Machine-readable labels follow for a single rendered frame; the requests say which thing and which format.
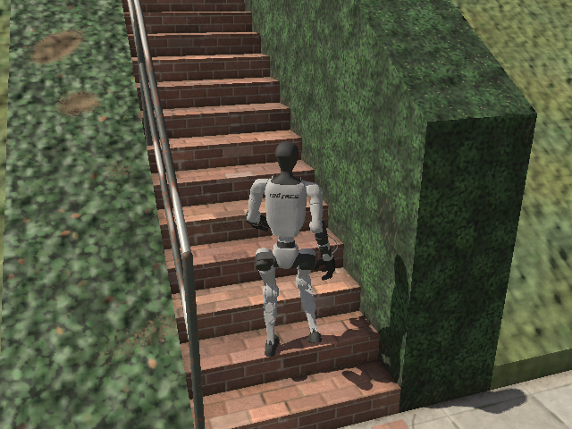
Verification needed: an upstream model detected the robot left forearm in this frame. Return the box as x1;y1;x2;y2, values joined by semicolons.
246;211;261;226

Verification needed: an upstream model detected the left robot hand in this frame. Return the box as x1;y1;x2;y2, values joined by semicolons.
252;215;270;231

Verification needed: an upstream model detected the robot right forearm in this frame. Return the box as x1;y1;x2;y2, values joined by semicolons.
315;220;333;261

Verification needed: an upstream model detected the robot right upper arm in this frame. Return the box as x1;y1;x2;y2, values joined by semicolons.
305;181;323;233

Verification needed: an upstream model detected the right robot thigh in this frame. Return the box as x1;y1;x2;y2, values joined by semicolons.
296;248;315;290

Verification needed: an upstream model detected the right robot hand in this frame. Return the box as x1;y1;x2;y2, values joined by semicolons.
315;257;335;280

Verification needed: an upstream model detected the robot right foot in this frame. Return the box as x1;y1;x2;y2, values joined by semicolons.
307;330;322;343

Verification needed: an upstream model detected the robot left upper arm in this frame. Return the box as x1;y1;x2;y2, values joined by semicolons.
247;179;269;223

